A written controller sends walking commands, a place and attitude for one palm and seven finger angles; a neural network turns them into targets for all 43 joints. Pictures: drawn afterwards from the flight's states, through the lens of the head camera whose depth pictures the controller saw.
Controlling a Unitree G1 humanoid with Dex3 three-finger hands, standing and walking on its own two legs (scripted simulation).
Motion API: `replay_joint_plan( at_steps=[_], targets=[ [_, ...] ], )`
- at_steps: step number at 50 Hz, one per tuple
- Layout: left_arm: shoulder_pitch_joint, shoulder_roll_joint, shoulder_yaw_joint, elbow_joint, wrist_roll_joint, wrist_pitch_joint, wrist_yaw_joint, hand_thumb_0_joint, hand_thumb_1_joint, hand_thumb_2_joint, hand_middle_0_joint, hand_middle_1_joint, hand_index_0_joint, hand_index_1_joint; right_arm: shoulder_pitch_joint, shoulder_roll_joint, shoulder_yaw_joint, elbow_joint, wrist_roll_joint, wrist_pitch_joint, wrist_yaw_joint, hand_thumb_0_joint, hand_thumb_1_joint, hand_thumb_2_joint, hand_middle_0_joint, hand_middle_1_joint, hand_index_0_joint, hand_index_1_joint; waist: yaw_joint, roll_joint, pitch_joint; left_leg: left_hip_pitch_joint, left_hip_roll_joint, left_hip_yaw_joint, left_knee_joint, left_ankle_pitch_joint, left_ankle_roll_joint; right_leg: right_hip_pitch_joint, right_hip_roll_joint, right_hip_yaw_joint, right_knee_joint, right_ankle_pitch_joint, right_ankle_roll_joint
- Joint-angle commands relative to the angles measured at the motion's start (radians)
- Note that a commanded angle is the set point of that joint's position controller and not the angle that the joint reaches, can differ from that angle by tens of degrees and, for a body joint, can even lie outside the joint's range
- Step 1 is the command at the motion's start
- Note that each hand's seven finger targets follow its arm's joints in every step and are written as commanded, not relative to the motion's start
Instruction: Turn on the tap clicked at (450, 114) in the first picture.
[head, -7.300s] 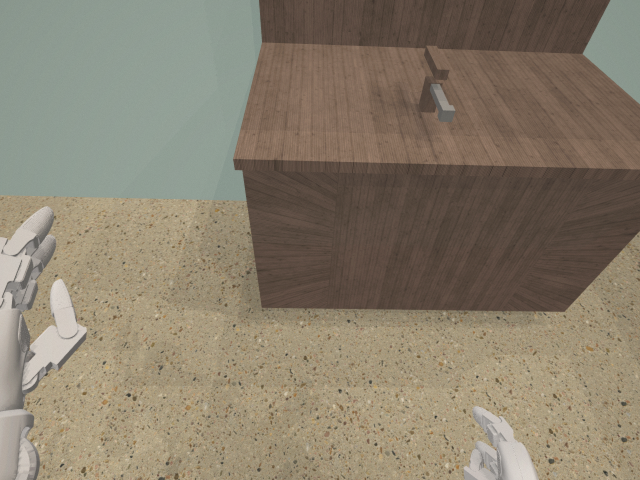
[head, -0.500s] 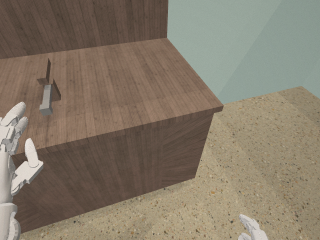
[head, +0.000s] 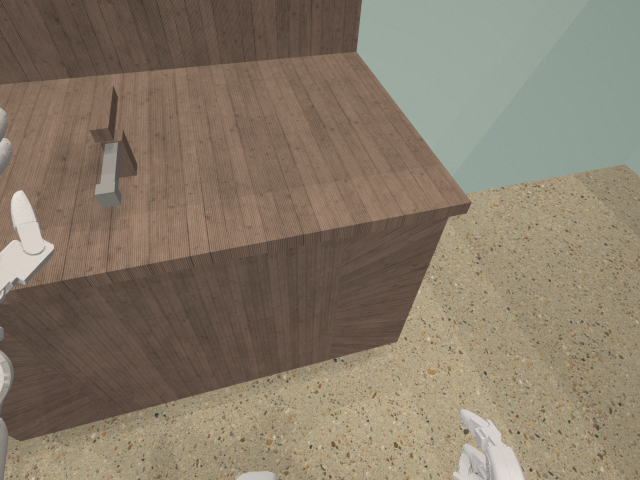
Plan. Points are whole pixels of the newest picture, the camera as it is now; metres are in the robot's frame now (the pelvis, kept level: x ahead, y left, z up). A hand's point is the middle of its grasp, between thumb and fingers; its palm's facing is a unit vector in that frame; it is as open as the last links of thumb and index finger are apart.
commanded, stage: look again from close up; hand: left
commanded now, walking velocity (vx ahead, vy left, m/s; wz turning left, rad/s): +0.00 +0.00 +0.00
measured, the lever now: (108, 194) +0.47 +0.39 +0.05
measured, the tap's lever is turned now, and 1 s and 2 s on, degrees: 0 0 0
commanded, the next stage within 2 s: shuffle to correct the standing spot in 0.20 s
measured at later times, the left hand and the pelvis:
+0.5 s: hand (88, 233) +0.30 +0.28 +0.17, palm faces +0.35 -0.85 -0.39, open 7.4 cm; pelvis +0.07 +0.04 +0.00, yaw -2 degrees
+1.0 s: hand (93, 212) +0.32 +0.29 +0.17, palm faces +0.38 -0.84 -0.38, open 7.4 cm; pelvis +0.09 +0.05 -0.01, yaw -3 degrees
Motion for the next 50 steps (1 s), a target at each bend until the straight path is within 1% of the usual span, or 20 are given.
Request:
replay_joint_plan(
  at_steps=[1, 3, 4, 5, 6, 9, 10, 11, 14, 16, 20, 24, 28, 31, 39, 42, 45, 47, 48, 50],
  targets=[
    [0.123, -0.030, -0.046, -0.229, -0.035, -0.037, -0.021, 0.000, 0.900, 0.900, -0.200, -0.300, -0.200, -0.300, -0.064, -0.125, -0.065, -0.183, 0.011, -0.083, 0.044, 0.000, -0.900, -0.900, 0.200, 0.300, 0.200, 0.300, -0.024, -0.038, -0.117, 0.138, -0.025, -0.015, -0.053, -0.135, -0.010, -0.062, -0.135, 0.253, -0.250, -0.199, -0.038],
    [0.131, 0.011, -0.024, -0.313, -0.024, -0.016, -0.016, 0.000, 0.900, 0.900, -0.200, -0.300, -0.200, -0.300, -0.096, -0.138, -0.062, -0.185, 0.004, -0.078, 0.043, 0.000, -0.900, -0.900, 0.200, 0.300, 0.200, 0.300, -0.031, -0.059, -0.071, 0.132, -0.020, -0.028, -0.127, -0.154, -0.018, -0.090, -0.089, 0.198, -0.253, -0.256, -0.014],
    [0.144, 0.019, -0.010, -0.327, -0.021, -0.010, -0.014, 0.000, 0.900, 0.900, -0.200, -0.300, -0.200, -0.300, -0.104, -0.139, -0.060, -0.189, 0.004, -0.077, 0.037, 0.000, -0.900, -0.900, 0.200, 0.300, 0.200, 0.300, -0.031, -0.035, -0.066, 0.127, -0.009, -0.037, -0.168, -0.171, -0.018, -0.086, -0.064, 0.167, -0.239, -0.270, -0.001],
    [0.138, 0.084, 0.052, -0.347, -0.018, -0.007, -0.003, 0.000, 0.900, 0.900, -0.200, -0.300, -0.200, -0.300, -0.123, -0.151, -0.061, -0.195, 0.000, -0.074, 0.029, 0.000, -0.900, -0.900, 0.200, 0.300, 0.200, 0.300, -0.025, 0.040, -0.062, 0.132, 0.009, -0.049, -0.225, -0.169, -0.015, -0.069, -0.037, 0.140, -0.206, -0.224, 0.009],
    [0.161, 0.056, 0.055, -0.344, -0.015, -0.011, 0.000, 0.000, 0.900, 0.900, -0.200, -0.300, -0.200, -0.300, -0.118, -0.141, -0.055, -0.200, -0.003, -0.072, 0.024, 0.000, -0.900, -0.900, 0.200, 0.300, 0.200, 0.300, -0.026, 0.057, -0.093, 0.095, 0.030, -0.082, -0.274, -0.198, -0.006, -0.003, -0.022, 0.101, -0.166, -0.167, 0.020],
    [0.161, 0.093, 0.119, -0.376, -0.007, -0.020, 0.014, 0.000, 0.900, 0.900, -0.200, -0.300, -0.200, -0.300, -0.126, -0.139, -0.057, -0.213, -0.012, -0.060, 0.011, 0.000, -0.900, -0.900, 0.200, 0.300, 0.200, 0.300, -0.023, 0.079, -0.138, 0.081, 0.042, -0.090, -0.298, -0.152, 0.004, 0.087, -0.018, 0.096, -0.141, -0.034, 0.023],
    [0.124, 0.138, 0.154, -0.420, -0.007, -0.023, 0.019, 0.000, 0.900, 0.900, -0.200, -0.300, -0.200, -0.300, -0.131, -0.143, -0.056, -0.217, -0.016, -0.055, 0.007, 0.000, -0.900, -0.900, 0.200, 0.300, 0.200, 0.300, -0.024, 0.089, -0.151, 0.093, 0.037, -0.087, -0.292, -0.091, 0.000, 0.107, -0.018, 0.092, -0.130, 0.005, 0.023],
    [0.137, 0.101, 0.130, -0.416, -0.010, -0.026, 0.017, 0.000, 0.900, 0.900, -0.200, -0.300, -0.200, -0.300, -0.128, -0.137, -0.057, -0.220, -0.017, -0.054, 0.004, 0.000, -0.900, -0.900, 0.200, 0.300, 0.200, 0.300, -0.025, 0.102, -0.175, 0.113, 0.035, -0.075, -0.270, -0.019, 0.001, 0.123, -0.025, 0.086, -0.124, 0.056, 0.020],
    [0.167, 0.074, 0.101, -0.460, -0.013, -0.025, 0.017, 0.000, 0.900, 0.900, -0.200, -0.300, -0.200, -0.300, -0.120, -0.144, -0.063, -0.218, -0.017, -0.057, 0.010, 0.000, -0.900, -0.900, 0.200, 0.300, 0.200, 0.300, -0.026, 0.102, -0.253, 0.216, 0.018, -0.039, -0.177, 0.297, -0.003, 0.151, -0.033, 0.082, -0.112, 0.245, 0.017],
    [0.200, 0.043, 0.066, -0.468, -0.011, -0.017, 0.014, 0.000, 0.900, 0.900, -0.200, -0.300, -0.200, -0.300, -0.113, -0.150, -0.070, -0.211, -0.015, -0.058, 0.019, 0.000, -0.900, -0.900, 0.200, 0.300, 0.200, 0.300, -0.032, 0.106, -0.287, 0.276, 0.022, -0.034, -0.133, 0.462, -0.007, 0.143, -0.031, 0.064, -0.081, 0.304, 0.022],
    [0.270, 0.039, 0.069, -0.441, -0.013, -0.003, 0.019, 0.000, 0.900, 0.900, -0.200, -0.300, -0.200, -0.300, -0.107, -0.162, -0.090, -0.200, -0.012, -0.036, 0.031, 0.000, -0.900, -0.900, 0.200, 0.300, 0.200, 0.300, -0.042, 0.057, -0.297, 0.250, 0.027, -0.040, -0.083, 0.368, 0.015, 0.133, -0.047, 0.064, -0.041, 0.267, 0.010],
    [0.262, 0.037, 0.069, -0.399, -0.021, 0.001, 0.021, 0.000, 0.900, 0.900, -0.200, -0.300, -0.200, -0.300, -0.122, -0.150, -0.088, -0.203, -0.003, -0.006, 0.025, 0.000, -0.900, -0.900, 0.200, 0.300, 0.200, 0.300, -0.051, 0.011, -0.207, 0.152, 0.022, -0.054, -0.077, 0.133, 0.034, 0.099, -0.067, 0.093, -0.036, 0.165, -0.005],
    [0.179, 0.045, 0.065, -0.412, -0.022, -0.004, 0.024, 0.000, 0.900, 0.900, -0.200, -0.300, -0.200, -0.300, -0.136, -0.147, -0.080, -0.211, 0.003, 0.003, 0.013, 0.000, -0.900, -0.900, 0.200, 0.300, 0.200, 0.300, -0.053, 0.071, -0.153, 0.121, 0.037, -0.096, -0.115, 0.036, 0.049, 0.064, -0.052, 0.068, 0.021, 0.094, 0.000],
    [0.145, 0.044, 0.057, -0.438, -0.020, -0.010, 0.028, 0.000, 0.900, 0.900, -0.200, -0.300, -0.200, -0.300, -0.140, -0.144, -0.076, -0.215, 0.004, -0.001, 0.010, 0.000, -0.900, -0.900, 0.200, 0.300, 0.200, 0.300, -0.055, 0.127, -0.156, 0.148, 0.051, -0.125, -0.119, 0.088, 0.060, 0.040, -0.043, 0.045, 0.061, 0.094, 0.005],
    [0.197, 0.046, 0.068, -0.414, -0.026, -0.014, 0.036, 0.000, 0.900, 0.900, -0.200, -0.300, -0.200, -0.300, -0.133, -0.138, -0.081, -0.208, 0.010, 0.007, 0.017, 0.000, -0.900, -0.900, 0.200, 0.300, 0.200, 0.300, -0.054, 0.013, -0.193, 0.088, 0.007, -0.069, 0.008, 0.095, 0.041, 0.111, -0.100, 0.132, 0.038, 0.145, -0.042],
    [0.188, 0.050, 0.074, -0.432, -0.030, -0.014, 0.035, 0.000, 0.900, 0.900, -0.200, -0.300, -0.200, -0.300, -0.130, -0.143, -0.081, -0.208, 0.014, 0.011, 0.014, 0.000, -0.900, -0.900, 0.200, 0.300, 0.200, 0.300, -0.062, 0.117, -0.180, 0.150, 0.043, -0.125, -0.055, 0.187, 0.040, 0.030, -0.051, 0.066, 0.135, 0.117, -0.012],
    [0.175, 0.060, 0.081, -0.440, -0.028, -0.017, 0.034, 0.000, 0.900, 0.900, -0.200, -0.300, -0.200, -0.300, -0.120, -0.144, -0.084, -0.211, 0.011, 0.005, 0.014, 0.000, -0.900, -0.900, 0.200, 0.300, 0.200, 0.300, -0.064, 0.154, -0.163, 0.243, 0.092, -0.196, -0.113, 0.236, 0.056, -0.078, -0.011, 0.017, 0.139, -0.061, 0.012],
    [0.190, 0.037, 0.065, -0.409, -0.024, -0.017, 0.035, 0.000, 0.900, 0.900, -0.200, -0.300, -0.200, -0.300, -0.119, -0.143, -0.083, -0.210, 0.007, 0.003, 0.017, 0.000, -0.900, -0.900, 0.200, 0.300, 0.200, 0.300, -0.060, 0.104, -0.157, 0.197, 0.090, -0.169, -0.088, 0.234, 0.053, -0.015, -0.016, 0.009, 0.057, -0.042, 0.000],
    [0.198, 0.043, 0.072, -0.393, -0.024, -0.016, 0.038, 0.000, 0.900, 0.900, -0.200, -0.300, -0.200, -0.300, -0.124, -0.146, -0.085, -0.209, 0.009, 0.005, 0.016, 0.000, -0.900, -0.900, 0.200, 0.300, 0.200, 0.300, -0.053, 0.056, -0.169, 0.121, 0.068, -0.130, -0.047, 0.189, 0.047, 0.076, -0.031, 0.028, 0.015, 0.044, -0.015],
    [0.238, 0.060, 0.083, -0.373, -0.024, -0.015, 0.045, 0.000, 0.900, 0.900, -0.200, -0.300, -0.200, -0.300, -0.130, -0.139, -0.089, -0.208, 0.016, 0.012, 0.014, 0.000, -0.900, -0.900, 0.200, 0.300, 0.200, 0.300, -0.043, -0.105, -0.204, -0.038, -0.013, -0.024, 0.142, 0.123, 0.028, 0.250, -0.150, 0.207, -0.008, 0.203, -0.090]
  ],
)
